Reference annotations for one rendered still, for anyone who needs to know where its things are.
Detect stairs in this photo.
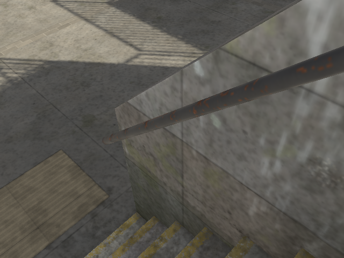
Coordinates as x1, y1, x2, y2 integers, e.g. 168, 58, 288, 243
84, 212, 315, 258

